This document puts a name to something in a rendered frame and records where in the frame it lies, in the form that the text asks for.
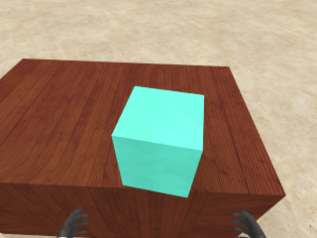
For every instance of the pedestal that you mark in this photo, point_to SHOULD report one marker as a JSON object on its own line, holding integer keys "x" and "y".
{"x": 57, "y": 117}

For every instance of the robot right hand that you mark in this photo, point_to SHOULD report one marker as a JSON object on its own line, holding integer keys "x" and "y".
{"x": 254, "y": 230}

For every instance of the carton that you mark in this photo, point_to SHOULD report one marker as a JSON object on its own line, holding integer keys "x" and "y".
{"x": 158, "y": 140}

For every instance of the robot left hand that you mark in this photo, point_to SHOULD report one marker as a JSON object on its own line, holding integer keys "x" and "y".
{"x": 68, "y": 226}

